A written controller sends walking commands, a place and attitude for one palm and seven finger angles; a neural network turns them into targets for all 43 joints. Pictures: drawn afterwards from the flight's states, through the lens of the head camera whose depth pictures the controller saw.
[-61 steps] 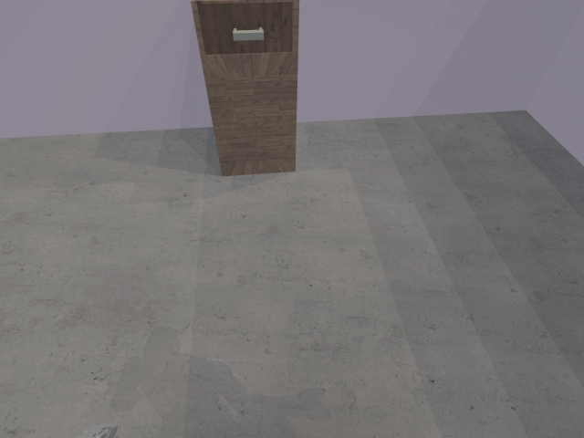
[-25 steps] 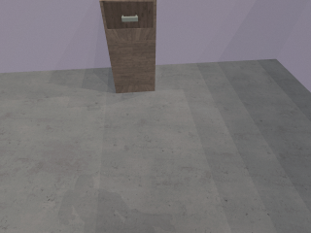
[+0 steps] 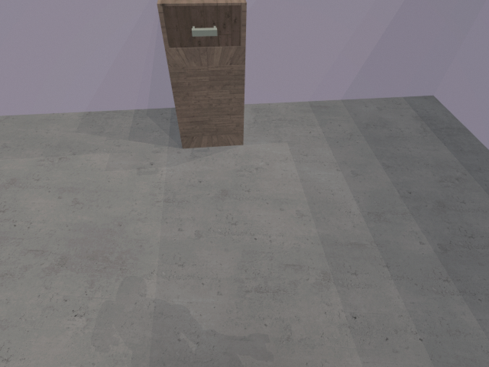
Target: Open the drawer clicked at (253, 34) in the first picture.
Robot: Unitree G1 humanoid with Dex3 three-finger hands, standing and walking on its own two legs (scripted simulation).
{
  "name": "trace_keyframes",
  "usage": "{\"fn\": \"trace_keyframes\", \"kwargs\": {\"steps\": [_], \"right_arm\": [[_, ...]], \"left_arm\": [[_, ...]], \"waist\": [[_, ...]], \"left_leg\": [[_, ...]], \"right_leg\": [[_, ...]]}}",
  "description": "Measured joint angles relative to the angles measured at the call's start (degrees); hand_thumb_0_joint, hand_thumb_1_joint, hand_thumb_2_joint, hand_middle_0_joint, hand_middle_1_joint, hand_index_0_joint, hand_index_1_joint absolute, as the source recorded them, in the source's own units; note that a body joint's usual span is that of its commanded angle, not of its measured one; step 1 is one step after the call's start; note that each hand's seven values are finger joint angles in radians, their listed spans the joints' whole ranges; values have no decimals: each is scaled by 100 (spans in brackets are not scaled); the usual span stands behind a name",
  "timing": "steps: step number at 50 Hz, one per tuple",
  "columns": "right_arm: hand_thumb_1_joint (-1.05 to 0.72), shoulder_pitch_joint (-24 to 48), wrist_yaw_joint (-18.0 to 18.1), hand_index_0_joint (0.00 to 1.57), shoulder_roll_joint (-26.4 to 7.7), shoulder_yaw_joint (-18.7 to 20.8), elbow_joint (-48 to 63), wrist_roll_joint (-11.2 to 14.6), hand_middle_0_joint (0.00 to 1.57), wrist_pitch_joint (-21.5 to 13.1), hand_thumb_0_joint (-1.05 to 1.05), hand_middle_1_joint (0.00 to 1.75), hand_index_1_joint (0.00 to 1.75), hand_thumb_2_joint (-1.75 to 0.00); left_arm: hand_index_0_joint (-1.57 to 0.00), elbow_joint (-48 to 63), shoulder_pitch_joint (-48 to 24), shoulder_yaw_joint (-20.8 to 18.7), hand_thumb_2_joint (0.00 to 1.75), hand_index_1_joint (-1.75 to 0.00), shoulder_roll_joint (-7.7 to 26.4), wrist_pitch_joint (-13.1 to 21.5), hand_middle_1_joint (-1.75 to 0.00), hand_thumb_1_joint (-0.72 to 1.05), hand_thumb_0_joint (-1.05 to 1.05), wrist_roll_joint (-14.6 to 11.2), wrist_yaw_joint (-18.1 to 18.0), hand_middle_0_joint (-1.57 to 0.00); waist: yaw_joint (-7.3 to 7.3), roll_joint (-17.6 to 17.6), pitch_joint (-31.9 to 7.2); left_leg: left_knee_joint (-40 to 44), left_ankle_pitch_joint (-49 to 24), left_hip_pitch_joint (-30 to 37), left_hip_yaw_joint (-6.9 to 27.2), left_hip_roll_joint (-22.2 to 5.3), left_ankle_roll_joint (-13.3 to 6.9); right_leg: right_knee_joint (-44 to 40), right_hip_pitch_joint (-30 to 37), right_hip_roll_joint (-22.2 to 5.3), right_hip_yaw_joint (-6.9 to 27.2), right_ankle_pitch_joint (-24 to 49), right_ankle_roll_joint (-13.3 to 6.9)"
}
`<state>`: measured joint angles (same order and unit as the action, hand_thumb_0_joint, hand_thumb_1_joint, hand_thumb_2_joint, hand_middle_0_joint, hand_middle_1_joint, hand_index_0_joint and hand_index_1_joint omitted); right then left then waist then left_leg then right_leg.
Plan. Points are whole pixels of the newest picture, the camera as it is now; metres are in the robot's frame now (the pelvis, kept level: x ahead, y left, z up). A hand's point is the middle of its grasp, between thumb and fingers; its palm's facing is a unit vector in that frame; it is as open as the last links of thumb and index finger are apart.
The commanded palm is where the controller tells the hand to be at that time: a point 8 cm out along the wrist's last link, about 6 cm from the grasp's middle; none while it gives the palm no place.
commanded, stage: look at it before walking up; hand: left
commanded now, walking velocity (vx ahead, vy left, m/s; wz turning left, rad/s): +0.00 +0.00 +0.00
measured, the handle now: (204, 30) +1.46 +0.27 -0.05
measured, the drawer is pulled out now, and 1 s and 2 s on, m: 0.00 0.00 0.00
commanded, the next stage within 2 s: walk to a spot facing it in 0.22 s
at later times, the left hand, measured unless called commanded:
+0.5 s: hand out of the picture +0.06 +0.23 -0.17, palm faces -0.02 -0.96 -0.28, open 7.4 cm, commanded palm none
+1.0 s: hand (171, 302) +0.29 +0.18 -0.19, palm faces -0.15 -0.97 -0.17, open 7.3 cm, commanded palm none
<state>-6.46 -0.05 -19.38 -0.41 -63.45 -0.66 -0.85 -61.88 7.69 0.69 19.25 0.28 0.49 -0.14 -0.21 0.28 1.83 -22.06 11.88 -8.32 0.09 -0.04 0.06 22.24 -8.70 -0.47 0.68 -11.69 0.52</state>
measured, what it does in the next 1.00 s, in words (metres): walks ahead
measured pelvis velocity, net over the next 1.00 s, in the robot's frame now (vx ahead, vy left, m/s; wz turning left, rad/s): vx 0.18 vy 0.01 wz -0.14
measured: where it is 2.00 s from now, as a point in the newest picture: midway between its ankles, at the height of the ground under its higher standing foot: (257, 285)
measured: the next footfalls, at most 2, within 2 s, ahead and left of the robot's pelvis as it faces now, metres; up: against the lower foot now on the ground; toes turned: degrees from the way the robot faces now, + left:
right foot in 1.06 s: +0.36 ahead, -0.12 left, +0.00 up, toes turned -16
left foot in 1.46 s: +0.53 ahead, +0.11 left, +0.00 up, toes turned +1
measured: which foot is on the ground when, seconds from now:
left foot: down 0.00-1.00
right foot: down 0.00-0.70, up 0.72-1.00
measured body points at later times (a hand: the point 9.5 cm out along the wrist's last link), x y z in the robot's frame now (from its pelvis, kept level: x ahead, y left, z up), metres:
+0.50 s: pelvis +0.02 +0.00 +0.00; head +0.01 +0.00 +0.45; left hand +0.06 +0.28 -0.15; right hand +0.07 -0.28 -0.15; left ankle +0.00 +0.12 -0.74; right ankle +0.00 -0.12 -0.74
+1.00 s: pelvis +0.18 +0.01 -0.02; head +0.23 +0.02 +0.43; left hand +0.29 +0.23 -0.18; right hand -0.01 -0.15 -0.14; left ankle +0.01 +0.12 -0.74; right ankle +0.30 -0.12 -0.72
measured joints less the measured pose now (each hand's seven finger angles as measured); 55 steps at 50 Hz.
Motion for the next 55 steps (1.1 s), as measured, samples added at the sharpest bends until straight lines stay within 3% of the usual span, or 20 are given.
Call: {"fn": "trace_keyframes", "kwargs": {"steps": [19,30,34,36,39,42,46,49,52,54,55], "right_arm": [[-91,-22,21,20,7,-15,-43,-8,21,19,1,30,30,-89],[-91,-885,-25,20,534,17,-29,-70,20,39,0,30,30,-89],[-91,-1155,-4,20,759,57,-100,-43,20,-47,1,30,30,-89],[-91,-1254,29,20,868,86,-74,-70,20,-229,1,30,30,-89],[-91,-1567,154,20,1047,72,-49,-90,20,-422,0,30,30,-89],[-91,-1945,212,20,1241,42,-212,-88,20,-460,0,30,30,-89],[-91,-2351,250,20,1438,9,-498,-84,20,-441,0,30,30,-89],[-91,-2531,247,20,1494,9,-668,-66,20,-399,0,30,30,-89],[-91,-2662,222,20,1493,54,-827,-45,21,-320,0,30,30,-89],[-91,-2692,176,20,1498,90,-882,10,21,-246,1,30,30,-89],[-91,-2580,163,20,1462,113,-852,38,21,-198,1,30,30,-89]], "left_arm": [[-20,-67,77,-12,89,-30,0,-14,-30,91,0,-4,-34,-21],[-20,-49,1094,-101,89,-30,-627,-23,-30,91,0,55,73,-20],[-20,-168,1496,-175,89,-30,-850,25,-30,91,0,46,44,-21],[-20,-288,1623,-194,89,-30,-940,-29,-30,91,0,37,41,-21],[-20,-391,1519,-231,89,-30,-1005,-103,-30,91,0,56,45,-21],[-20,-263,1207,-304,89,-30,-971,-121,-30,91,1,75,103,-21],[-20,42,608,-359,89,-30,-879,-123,-30,93,1,85,115,-20],[-19,259,169,-376,89,-30,-782,-48,-30,94,1,52,132,-20],[-19,443,-95,-390,89,-30,-713,115,-30,94,1,72,113,-20],[-19,528,-123,-411,89,-30,-664,296,-30,93,1,98,77,-20],[-19,548,-132,-423,89,-30,-683,348,-30,93,0,65,46,-20]], "waist": [[-19,-6,1],[-61,-114,-298],[-81,44,-278],[-48,149,-228],[112,146,-79],[143,154,28],[143,102,217],[195,8,408],[200,-60,504],[151,14,451],[154,-28,475]], "left_leg": [[58,-8,49,-4,-4,4],[-1233,1055,-291,-129,-218,-59],[-1388,1319,-216,-416,-208,-103],[-1240,1410,-1,-617,-153,-171],[-843,1382,425,-725,-165,-208],[-290,1276,872,-799,-165,-188],[410,1174,1455,-912,-165,-115],[649,1280,1838,-1006,-215,-25],[-11,1690,1920,-1077,-352,28],[-1906,1830,1266,-957,-439,-24],[-3108,1784,759,-717,-466,-95]], "right_leg": [[-75,54,2,3,18,8],[776,-135,198,85,-748,-42],[987,-75,124,184,-1076,10],[1885,-426,77,201,-1235,-144],[3658,-1216,45,-99,-1320,-252],[4255,-1927,-126,-374,-943,-240],[3332,-2441,-302,-689,-251,-241],[2222,-2389,-205,-895,9,-381],[1515,-1947,30,-1062,124,-589],[1403,-1683,21,-1071,317,-697],[1605,-1666,49,-1099,157,-682]]}}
